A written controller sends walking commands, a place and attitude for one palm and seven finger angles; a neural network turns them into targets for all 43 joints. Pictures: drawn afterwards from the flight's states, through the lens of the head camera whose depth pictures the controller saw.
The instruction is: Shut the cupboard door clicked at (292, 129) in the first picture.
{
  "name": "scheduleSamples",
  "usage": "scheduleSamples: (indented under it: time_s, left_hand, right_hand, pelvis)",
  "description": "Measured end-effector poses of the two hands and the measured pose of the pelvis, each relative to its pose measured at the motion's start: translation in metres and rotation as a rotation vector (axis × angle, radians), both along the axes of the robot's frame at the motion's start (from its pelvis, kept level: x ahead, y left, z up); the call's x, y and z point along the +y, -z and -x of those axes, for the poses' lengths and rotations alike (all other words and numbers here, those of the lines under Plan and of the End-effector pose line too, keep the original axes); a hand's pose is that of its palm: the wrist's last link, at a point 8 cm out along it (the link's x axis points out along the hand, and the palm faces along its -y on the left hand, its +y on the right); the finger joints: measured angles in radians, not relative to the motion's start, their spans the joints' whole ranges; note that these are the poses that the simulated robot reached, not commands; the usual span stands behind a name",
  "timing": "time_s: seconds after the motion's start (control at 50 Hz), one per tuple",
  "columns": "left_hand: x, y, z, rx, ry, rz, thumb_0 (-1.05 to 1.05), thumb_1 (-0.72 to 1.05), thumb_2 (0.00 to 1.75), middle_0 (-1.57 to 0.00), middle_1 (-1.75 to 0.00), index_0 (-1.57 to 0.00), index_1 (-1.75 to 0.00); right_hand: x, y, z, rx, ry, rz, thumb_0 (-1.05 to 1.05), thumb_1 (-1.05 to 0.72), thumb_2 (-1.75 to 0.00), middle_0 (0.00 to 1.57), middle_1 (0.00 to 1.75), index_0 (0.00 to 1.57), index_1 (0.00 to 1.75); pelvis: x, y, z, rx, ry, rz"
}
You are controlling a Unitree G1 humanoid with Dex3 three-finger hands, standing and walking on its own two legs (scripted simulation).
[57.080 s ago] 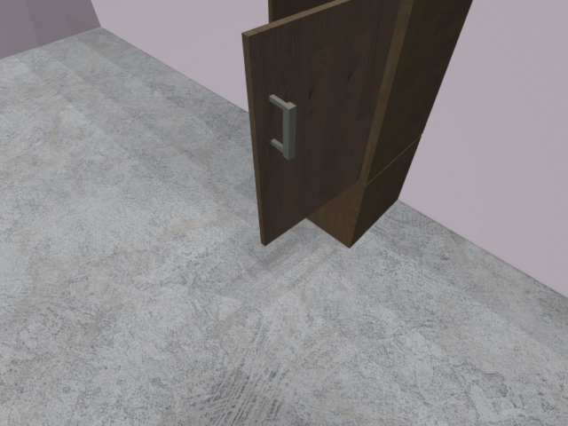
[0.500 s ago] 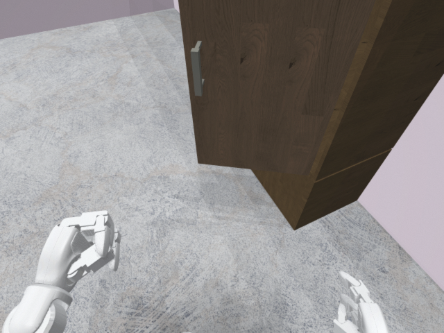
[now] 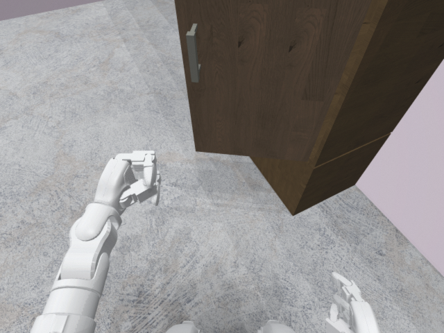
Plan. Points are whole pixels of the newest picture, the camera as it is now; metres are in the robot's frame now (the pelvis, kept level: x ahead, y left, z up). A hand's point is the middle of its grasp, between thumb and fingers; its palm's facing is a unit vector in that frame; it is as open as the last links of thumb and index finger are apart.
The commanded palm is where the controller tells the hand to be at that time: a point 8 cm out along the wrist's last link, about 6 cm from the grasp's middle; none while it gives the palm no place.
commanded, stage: bring the fist close to the handle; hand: left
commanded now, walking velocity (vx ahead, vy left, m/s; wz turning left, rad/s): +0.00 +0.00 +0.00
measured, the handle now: (194, 53) +0.71 +0.09 +0.11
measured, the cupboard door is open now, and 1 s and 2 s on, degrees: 56 56 52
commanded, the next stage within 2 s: push the door shut along its arc in 1.08 s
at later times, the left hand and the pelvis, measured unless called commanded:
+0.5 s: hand (192, 108) +0.52 +0.08 +0.10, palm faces -0.10 -0.99 -0.02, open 3.1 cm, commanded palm +0.52 +0.14 +0.09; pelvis +0.01 +0.00 -0.01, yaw -2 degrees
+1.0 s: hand (193, 89) +0.62 +0.09 +0.08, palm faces -0.05 -1.00 -0.03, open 3.1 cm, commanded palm +0.60 +0.13 +0.09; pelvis +0.01 +0.00 -0.02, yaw -5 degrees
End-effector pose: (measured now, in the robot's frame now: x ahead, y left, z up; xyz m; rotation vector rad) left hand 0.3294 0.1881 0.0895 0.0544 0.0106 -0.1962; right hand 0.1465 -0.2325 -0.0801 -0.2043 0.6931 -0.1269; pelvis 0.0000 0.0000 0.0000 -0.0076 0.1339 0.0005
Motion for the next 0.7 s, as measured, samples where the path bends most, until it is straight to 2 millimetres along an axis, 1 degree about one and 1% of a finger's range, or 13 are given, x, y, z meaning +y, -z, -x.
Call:
scheduleSamples:
  time_s: [0.04, 0.08, 0.16, 0.22, 0.26, 0.36, 0.4, 0.44, 0.5, 0.54, 0.62, 0.7]
  left_hand:
    - [-0.005, 0.003, -0.02, 0.041, -0.004, 0.003, 0.01, 0.9, 0.9, -1.3, -1.5, -1.3, -1.5]
    - [-0.005, 0.002, -0.038, 0.051, -0.035, 0.02, 0.01, 0.9, 0.9, -1.3, -1.5, -1.3, -1.5]
    - [-0.002, -0.011, -0.069, -0.007, -0.101, 0.043, 0.02, 0.9, 0.9, -1.3, -1.5, -1.3, -1.5]
    - [-0.004, -0.016, -0.088, -0.036, -0.104, 0.026, 0.01, 0.9, 0.9, -1.3, -1.5, -1.3, -1.5]
    - [-0.008, -0.013, -0.1, -0.018, -0.09, 0.015, 0.01, 0.9, 0.9, -1.3, -1.5, -1.3, -1.5]
    - [-0.025, 0.003, -0.128, 0.067, -0.063, 0.015, 0.01, 0.9, 0.9, -1.3, -1.5, -1.3, -1.5]
    - [-0.032, 0.003, -0.141, 0.058, -0.069, 0.029, 0.01, 0.9, 0.9, -1.3, -1.5, -1.3, -1.5]
    - [-0.04, -0.003, -0.154, 0.025, -0.08, 0.042, 0.02, 0.9, 0.9, -1.3, -1.5, -1.3, -1.5]
    - [-0.051, -0.015, -0.176, -0.022, -0.091, 0.038, 0.02, 0.9, 0.9, -1.3, -1.5, -1.3, -1.5]
    - [-0.058, -0.02, -0.191, -0.02, -0.095, 0.021, 0.01, 0.9, 0.9, -1.3, -1.5, -1.3, -1.5]
    - [-0.068, -0.019, -0.218, 0.035, -0.105, -0.003, 0.01, 0.9, 0.9, -1.3, -1.5, -1.3, -1.5]
    - [-0.076, -0.015, -0.241, 0.059, -0.121, 0.029, 0.01, 0.9, 0.9, -1.3, -1.5, -1.3, -1.5]
  right_hand:
    - [-0.002, 0.002, 0.007, 0.033, 0.022, 0.0, 0.02, -0.9, -0.9, 0.2, 0.3, 0.21, 0.3]
    - [-0.004, 0.004, 0.015, 0.071, 0.043, 0.002, 0.02, -0.9, -0.9, 0.2, 0.3, 0.21, 0.3]
    - [-0.01, 0.009, 0.031, 0.152, 0.073, 0.007, 0.02, -0.9, -0.9, 0.2, 0.3, 0.21, 0.3]
    - [-0.015, 0.015, 0.044, 0.221, 0.083, 0.008, 0.02, -0.9, -0.9, 0.2, 0.3, 0.21, 0.3]
    - [-0.018, 0.019, 0.053, 0.268, 0.093, 0.009, 0.02, -0.91, -0.9, 0.2, 0.3, 0.21, 0.3]
    - [-0.025, 0.026, 0.077, 0.366, 0.135, 0.019, 0.01, -0.91, -0.9, 0.2, 0.3, 0.21, 0.3]
    - [-0.028, 0.029, 0.088, 0.397, 0.154, 0.024, 0.01, -0.91, -0.9, 0.2, 0.3, 0.21, 0.3]
    - [-0.029, 0.031, 0.099, 0.423, 0.172, 0.028, 0.01, -0.91, -0.9, 0.2, 0.3, 0.21, 0.3]
    - [-0.03, 0.036, 0.118, 0.465, 0.197, 0.025, 0.01, -0.91, -0.9, 0.2, 0.3, 0.2, 0.3]
    - [-0.03, 0.038, 0.133, 0.5, 0.214, 0.02, 0.01, -0.91, -0.9, 0.2, 0.3, 0.2, 0.3]
    - [-0.028, 0.041, 0.166, 0.58, 0.251, 0.012, 0.01, -0.91, -0.9, 0.2, 0.3, 0.2, 0.3]
    - [-0.024, 0.039, 0.202, 0.672, 0.284, 0.015, 0.01, -0.91, -0.9, 0.2, 0.3, 0.2, 0.3]
  pelvis:
    - [0.001, -0.002, -0.003, 0.009, 0.009, -0.004]
    - [0.002, -0.004, -0.006, 0.017, 0.018, -0.009]
    - [0.002, -0.005, -0.013, 0.037, 0.027, -0.011]
    - [0.002, -0.005, -0.016, 0.056, 0.026, -0.009]
    - [0.002, -0.004, -0.017, 0.067, 0.025, -0.008]
    - [0.002, -0.001, -0.016, 0.098, 0.023, -0.006]
    - [0.002, 0.0, -0.015, 0.113, 0.026, -0.006]
    - [0.002, 0.003, -0.014, 0.129, 0.029, -0.007]
    - [0.001, 0.007, -0.012, 0.155, 0.032, -0.007]
    - [0.0, 0.01, -0.01, 0.174, 0.033, -0.006]
    - [-0.001, 0.015, -0.006, 0.216, 0.035, -0.005]
    - [-0.002, 0.021, -0.002, 0.265, 0.041, -0.002]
